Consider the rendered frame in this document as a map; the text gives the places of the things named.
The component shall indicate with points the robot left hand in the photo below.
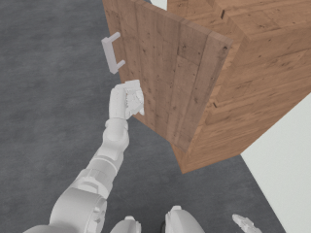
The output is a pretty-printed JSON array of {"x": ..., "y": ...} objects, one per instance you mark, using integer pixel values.
[{"x": 134, "y": 100}]

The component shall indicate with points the cupboard door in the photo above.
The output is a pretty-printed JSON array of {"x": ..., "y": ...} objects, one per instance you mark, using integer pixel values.
[{"x": 176, "y": 61}]

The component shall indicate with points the robot shin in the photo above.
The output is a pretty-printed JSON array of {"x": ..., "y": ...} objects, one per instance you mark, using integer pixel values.
[
  {"x": 129, "y": 217},
  {"x": 174, "y": 208}
]

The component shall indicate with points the robot right hand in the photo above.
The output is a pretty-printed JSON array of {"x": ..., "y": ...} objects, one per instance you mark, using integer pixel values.
[{"x": 246, "y": 225}]

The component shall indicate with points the robot left shin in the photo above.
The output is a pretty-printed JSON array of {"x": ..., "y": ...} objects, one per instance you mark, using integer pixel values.
[{"x": 129, "y": 217}]

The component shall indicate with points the robot right shin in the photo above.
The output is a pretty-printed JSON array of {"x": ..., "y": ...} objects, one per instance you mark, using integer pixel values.
[{"x": 174, "y": 208}]

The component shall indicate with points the handle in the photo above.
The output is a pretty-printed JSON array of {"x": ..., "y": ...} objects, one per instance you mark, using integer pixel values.
[{"x": 109, "y": 53}]

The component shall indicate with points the left robot upper arm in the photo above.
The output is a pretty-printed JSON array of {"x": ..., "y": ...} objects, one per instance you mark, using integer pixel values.
[{"x": 77, "y": 211}]

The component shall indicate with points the left robot forearm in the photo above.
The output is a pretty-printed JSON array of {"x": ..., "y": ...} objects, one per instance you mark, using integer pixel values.
[{"x": 99, "y": 174}]

